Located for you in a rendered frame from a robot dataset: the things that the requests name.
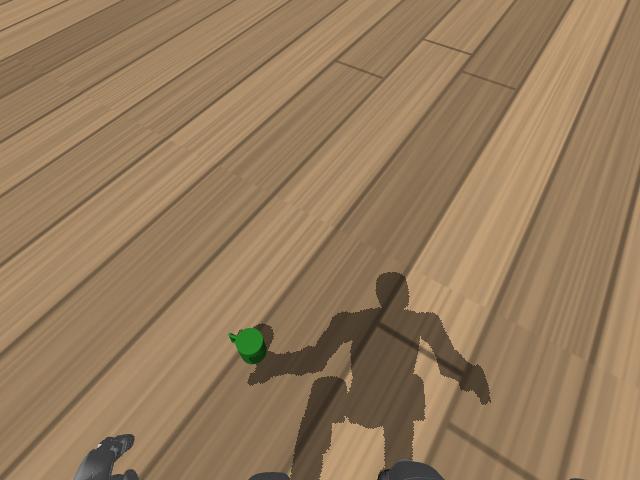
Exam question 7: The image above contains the mug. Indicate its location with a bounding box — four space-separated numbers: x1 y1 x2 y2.
228 328 267 364

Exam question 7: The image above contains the left robot hand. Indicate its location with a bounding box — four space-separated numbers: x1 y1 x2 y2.
73 434 139 480

